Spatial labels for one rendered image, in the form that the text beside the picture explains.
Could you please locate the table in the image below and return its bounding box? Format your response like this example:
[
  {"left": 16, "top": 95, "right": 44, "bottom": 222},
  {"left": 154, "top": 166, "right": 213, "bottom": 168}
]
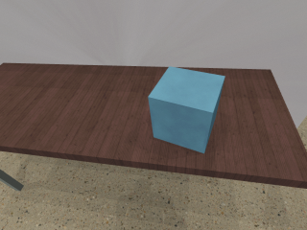
[{"left": 0, "top": 62, "right": 307, "bottom": 192}]

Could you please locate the carton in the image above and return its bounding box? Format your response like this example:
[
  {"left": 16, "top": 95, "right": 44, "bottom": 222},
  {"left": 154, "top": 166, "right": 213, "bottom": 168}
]
[{"left": 148, "top": 66, "right": 225, "bottom": 153}]

